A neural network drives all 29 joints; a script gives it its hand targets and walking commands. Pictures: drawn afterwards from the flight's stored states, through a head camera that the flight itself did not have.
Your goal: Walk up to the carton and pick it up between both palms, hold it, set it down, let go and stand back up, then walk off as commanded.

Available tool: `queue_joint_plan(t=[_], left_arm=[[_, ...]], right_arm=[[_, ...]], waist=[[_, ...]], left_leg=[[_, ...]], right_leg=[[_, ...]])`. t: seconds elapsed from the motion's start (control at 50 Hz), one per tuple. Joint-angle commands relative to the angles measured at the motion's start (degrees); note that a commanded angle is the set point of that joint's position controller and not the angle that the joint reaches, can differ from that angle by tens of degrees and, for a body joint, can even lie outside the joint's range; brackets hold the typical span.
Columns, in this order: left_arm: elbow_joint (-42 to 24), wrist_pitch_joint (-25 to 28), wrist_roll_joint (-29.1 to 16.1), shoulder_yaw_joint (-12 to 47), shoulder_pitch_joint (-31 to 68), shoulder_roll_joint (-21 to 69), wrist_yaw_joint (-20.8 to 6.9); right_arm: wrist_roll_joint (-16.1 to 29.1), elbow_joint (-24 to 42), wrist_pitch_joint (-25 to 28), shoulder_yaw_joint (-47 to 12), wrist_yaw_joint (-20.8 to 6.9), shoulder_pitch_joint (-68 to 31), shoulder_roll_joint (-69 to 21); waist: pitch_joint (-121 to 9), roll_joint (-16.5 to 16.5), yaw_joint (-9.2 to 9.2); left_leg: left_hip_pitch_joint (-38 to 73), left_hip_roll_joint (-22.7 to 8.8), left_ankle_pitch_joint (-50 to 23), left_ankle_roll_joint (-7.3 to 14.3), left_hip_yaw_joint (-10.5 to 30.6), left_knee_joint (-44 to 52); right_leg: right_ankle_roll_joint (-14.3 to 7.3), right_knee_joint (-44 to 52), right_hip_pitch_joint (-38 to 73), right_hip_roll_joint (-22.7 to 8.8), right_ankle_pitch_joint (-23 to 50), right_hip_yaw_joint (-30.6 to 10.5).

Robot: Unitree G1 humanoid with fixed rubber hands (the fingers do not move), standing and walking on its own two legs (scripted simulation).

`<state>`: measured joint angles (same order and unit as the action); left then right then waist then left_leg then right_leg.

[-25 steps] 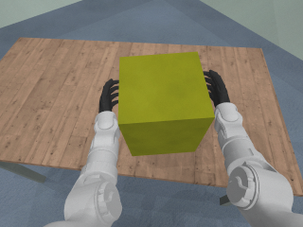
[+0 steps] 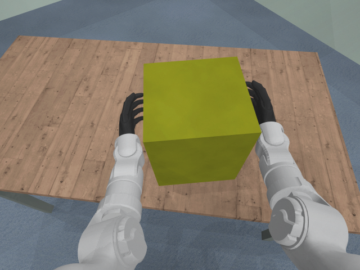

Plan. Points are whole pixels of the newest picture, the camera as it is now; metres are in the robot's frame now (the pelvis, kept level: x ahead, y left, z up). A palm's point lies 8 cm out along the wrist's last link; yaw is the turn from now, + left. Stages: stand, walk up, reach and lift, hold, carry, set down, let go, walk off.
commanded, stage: set down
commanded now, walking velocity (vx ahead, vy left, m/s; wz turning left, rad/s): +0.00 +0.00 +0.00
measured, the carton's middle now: (194, 127) +0.45 +0.03 -0.01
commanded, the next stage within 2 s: none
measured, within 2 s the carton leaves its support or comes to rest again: neither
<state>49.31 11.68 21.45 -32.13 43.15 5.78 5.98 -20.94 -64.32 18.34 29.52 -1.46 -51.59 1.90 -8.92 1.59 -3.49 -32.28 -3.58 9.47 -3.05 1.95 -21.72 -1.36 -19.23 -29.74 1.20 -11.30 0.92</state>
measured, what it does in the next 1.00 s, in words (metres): stands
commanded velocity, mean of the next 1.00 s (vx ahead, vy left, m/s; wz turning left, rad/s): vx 0.00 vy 0.00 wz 0.00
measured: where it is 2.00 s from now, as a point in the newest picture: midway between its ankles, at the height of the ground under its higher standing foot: outside the picture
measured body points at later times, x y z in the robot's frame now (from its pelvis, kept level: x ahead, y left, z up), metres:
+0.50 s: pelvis +0.00 +0.00 +0.00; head +0.11 +0.01 +0.43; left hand +0.41 +0.18 -0.01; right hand +0.47 -0.12 +0.04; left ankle -0.04 +0.16 -0.74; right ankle -0.05 -0.10 -0.74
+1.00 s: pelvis -0.03 -0.02 -0.01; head +0.10 -0.02 +0.42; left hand +0.39 +0.18 -0.02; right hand +0.45 -0.15 +0.02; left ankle -0.04 +0.16 -0.73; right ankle -0.05 -0.10 -0.74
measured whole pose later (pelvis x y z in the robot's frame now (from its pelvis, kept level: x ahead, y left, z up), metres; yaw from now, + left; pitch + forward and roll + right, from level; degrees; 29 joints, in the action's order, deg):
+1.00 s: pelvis -0.03 -0.02 -0.01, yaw +0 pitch +29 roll +1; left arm 66.8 20.5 1.5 -24.2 45.3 -0.9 8.8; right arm 8.7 -71.9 20.2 -0.3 -0.5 -53.4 11.2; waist -13.7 0.8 -3.7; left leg -42.7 -4.4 4.9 -4.5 1.7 -21.7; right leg -1.9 -21.0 -41.0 2.0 -8.4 0.9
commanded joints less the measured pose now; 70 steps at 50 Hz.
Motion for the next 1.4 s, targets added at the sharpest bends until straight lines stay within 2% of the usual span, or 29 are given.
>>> queue_joint_plan(t=[0.0,0.04,0.1,0.14,0.2,0.22,0.28,0.34,0.38,0.4,0.44,0.48,0.6,0.64,0.66,0.68,0.78,0.86,0.94,0.96,1.0,1.02,1.04,1.06,1.08,1.14,1.24,1.28,1.38], left_arm=[[4.8,0.9,2.6,7.0,20.6,23.0,-5.0],[4.5,1.4,2.7,6.0,21.3,20.1,-4.3],[5.2,2.2,3.5,4.5,20.3,19.9,-4.7],[8.0,2.1,5.6,4.3,19.6,23.9,-6.5],[9.2,3.4,4.0,2.4,18.1,14.2,-5.4],[8.2,3.3,2.9,2.6,19.3,11.1,-4.6],[9.3,4.7,1.3,1.2,17.7,1.4,-2.0],[7.4,4.8,-4.1,4.1,18.4,-6.8,1.9],[6.7,4.8,-8.1,7.7,21.0,-7.0,4.0],[8.4,4.9,-10.1,8.3,20.7,-8.8,4.6],[8.6,5.4,-14.1,13.9,21.6,-8.8,5.8],[9.2,6.1,-16.2,15.6,22.6,-10.1,6.1],[7.7,9.0,-18.1,16.6,23.3,-15.3,6.0],[9.6,9.7,-19.0,17.8,23.6,-15.3,5.2],[12.2,9.5,-20.0,16.6,24.1,-16.8,5.0],[13.4,10.0,-20.5,16.8,24.5,-15.6,4.4],[13.7,11.8,-19.4,15.9,26.0,-18.2,3.4],[19.0,12.2,-20.1,15.5,24.8,-20.3,2.0],[12.0,13.4,-19.1,14.9,12.8,-19.0,1.1],[14.7,14.1,-19.6,14.4,22.7,-20.4,1.6],[12.3,13.4,-18.8,14.3,14.7,-18.8,1.3],[14.0,13.9,-19.0,13.6,22.9,-19.8,1.5],[14.6,13.5,-18.9,13.9,14.9,-18.3,1.0],[10.5,13.1,-18.2,14.7,12.8,-17.1,1.0],[10.4,13.7,-19.2,14.7,16.4,-18.9,1.2],[8.2,13.5,-19.4,16.3,13.7,-17.0,1.3],[0.8,14.1,-21.7,17.8,15.4,-17.6,3.0],[-3.2,13.5,-22.4,20.5,13.3,-16.9,4.0],[-7.1,11.4,-24.0,22.8,9.4,-16.6,4.9]], right_arm=[[-6.6,-7.9,0.6,-8.4,-8.2,-16.8,-23.2],[-5.3,-7.2,0.4,-7.3,-7.7,-18.5,-20.6],[-5.5,-3.2,0.0,-9.7,-6.9,-18.9,-23.1],[-7.2,-4.0,-1.0,-9.1,-6.9,-17.4,-30.1],[-4.5,-3.3,0.6,-10.2,-5.5,-17.2,-20.7],[-3.4,-2.4,0.4,-9.3,-4.7,-17.8,-16.2],[0.9,-4.7,0.8,-11.9,-2.7,-17.6,-6.8],[11.9,-4.4,0.5,-18.7,-0.8,-22.1,5.4],[16.2,-7.1,0.9,-21.2,0.0,-25.6,10.4],[18.6,-6.4,0.8,-22.7,0.2,-26.9,11.5],[23.4,-6.9,1.0,-25.3,0.6,-28.9,15.2],[25.4,-7.2,1.4,-27.3,0.6,-29.1,16.1],[28.8,-4.5,2.9,-28.5,1.0,-29.1,21.7],[29.7,-3.7,3.3,-29.5,1.2,-29.2,22.7],[30.2,-4.3,2.8,-30.5,1.2,-30.3,23.8],[29.3,-1.6,2.7,-30.7,1.7,-30.7,20.8],[30.1,-3.4,3.6,-31.6,1.7,-29.8,22.6],[31.5,-2.5,3.8,-34.6,2.0,-28.6,22.6],[34.1,-2.3,6.3,-37.9,1.4,-16.8,21.7],[33.2,-3.4,5.8,-35.3,1.2,-26.1,23.2],[34.9,-4.5,6.0,-37.9,1.0,-17.9,22.8],[34.5,-5.2,5.3,-36.7,1.0,-25.8,23.3],[35.4,-4.6,5.8,-38.0,1.0,-20.1,22.5],[34.9,-4.5,6.0,-37.6,0.9,-16.5,23.9],[35.2,-2.9,5.7,-37.7,1.0,-20.3,24.1],[35.7,-5.2,5.7,-36.6,0.4,-18.2,25.7],[38.4,-1.5,5.4,-37.3,-1.2,-18.6,28.0],[37.8,-1.6,5.1,-34.8,-2.0,-16.8,31.0],[41.7,-0.6,3.8,-38.4,-3.8,-13.0,31.2]], waist=[[-26.1,0.6,-5.44],[-27.4,0.4,-6.25],[-26.0,4.6,-6.95],[-20.5,6.4,-4.82],[-23.9,5.8,-6.72],[-26.0,5.3,-4.94],[-25.4,5.4,-6.65],[-32.2,1.6,-9.31],[-35.3,-0.5,-8.79],[-36.7,-0.9,-10.44],[-40.9,-4.9,-9.37],[-42.4,-3.7,-9.59],[-49.9,-5.8,-8.79],[-50.7,-4.8,-8.37],[-49.6,-2.5,-9.79],[-50.9,0.6,-8.82],[-50.7,-1.2,-8.04],[-48.8,2.2,-8.61],[-48.3,1.7,-8.28],[-47.4,0.8,-7.84],[-46.4,0.9,-7.90],[-45.7,0.7,-8.10],[-46.1,2.1,-8.46],[-46.5,-0.2,-6.75],[-46.9,0.6,-7.71],[-44.5,-0.4,-6.42],[-47.3,-1.2,-7.79],[-47.3,-3.5,-5.98],[-44.1,-3.2,-7.40]], left_leg=[[26.2,1.2,-41.8,2.6,-8.7,-5.6],[25.0,1.7,-40.5,2.4,-9.3,-5.0],[16.1,3.2,-32.2,3.5,-10.1,-2.9],[3.0,4.5,-21.1,4.6,-10.8,1.5],[1.1,4.5,-21.9,4.5,-11.3,1.5],[1.2,4.4,-22.1,4.1,-10.9,1.5],[-3.0,4.1,-21.8,4.9,-11.0,1.2],[2.6,3.3,-29.9,2.9,-10.2,-1.7],[9.2,2.1,-37.3,0.8,-8.9,-5.0],[12.1,2.1,-39.1,0.4,-8.8,-6.6],[16.6,1.9,-44.6,-2.3,-8.9,-10.0],[18.9,1.4,-47.5,-2.8,-7.7,-11.8],[17.4,1.7,-48.8,-4.2,-8.0,-13.4],[16.5,1.5,-48.4,-3.9,-7.8,-13.7],[12.5,1.9,-44.3,-3.4,-8.7,-13.0],[10.0,2.3,-39.6,-2.4,-8.8,-11.3],[7.3,2.3,-36.6,-2.3,-8.4,-9.3],[-1.3,3.2,-29.9,-0.5,-9.1,-6.9],[2.7,2.9,-35.8,0.0,-8.4,-5.9],[-1.2,3.0,-31.7,-0.2,-8.6,-5.2],[2.7,3.0,-33.9,-0.2,-8.7,-5.8],[0.8,2.6,-30.3,-0.6,-8.2,-4.8],[3.5,2.8,-30.4,-0.4,-8.2,-5.1],[5.9,2.8,-34.0,-1.0,-8.3,-5.4],[4.0,2.8,-31.7,-0.3,-8.1,-5.2],[6.3,2.7,-32.1,-1.1,-7.7,-5.3],[13.6,2.8,-32.1,-1.9,-8.6,-6.9],[18.3,2.3,-33.7,-2.8,-7.7,-6.9],[21.4,2.5,-28.3,-2.5,-7.4,-6.3]], right_leg=[[1.6,-2.7,3.4,0.8,27.2,4.5],[2.0,-2.7,5.0,0.9,27.6,4.1],[3.5,-4.5,15.9,-0.6,35.5,2.6],[5.0,-7.7,28.1,-2.4,41.9,1.2],[5.5,-9.7,30.7,-2.9,48.0,0.5],[5.7,-9.7,30.4,-2.4,47.1,1.0],[5.2,-11.7,31.1,-3.0,48.2,0.0],[3.8,-10.7,28.9,-0.2,45.9,-0.3],[2.2,-9.1,19.3,2.2,41.3,0.7],[1.6,-8.0,16.1,2.9,38.7,0.1],[-0.2,-7.2,11.2,4.6,36.3,0.8],[-0.6,-6.8,6.0,4.9,33.7,0.6],[-1.0,-7.7,5.8,5.7,35.1,-0.2],[-0.7,-8.4,5.0,5.3,36.2,-0.2],[-0.7,-7.6,7.6,4.6,36.4,-1.3],[0.9,-8.2,10.9,4.1,37.7,-1.2],[1.7,-10.0,12.2,3.5,38.8,-1.3],[3.7,-12.2,20.3,1.6,47.4,-2.7],[4.6,-13.3,23.8,1.7,56.1,-3.2],[4.2,-12.9,20.3,1.7,49.0,-3.3],[3.7,-12.0,22.4,2.0,49.8,-3.4],[3.6,-11.5,19.5,2.0,44.0,-3.4],[3.7,-11.2,22.3,1.8,46.9,-3.4],[3.4,-11.2,21.5,2.5,47.9,-2.8],[3.8,-11.6,21.2,2.3,46.8,-3.1],[3.0,-10.8,18.1,2.8,44.6,-2.3],[1.6,-8.6,13.7,4.5,33.4,-2.0],[0.7,-7.4,10.1,5.4,29.1,-0.7],[-0.2,-4.6,7.5,5.7,20.2,-1.0]])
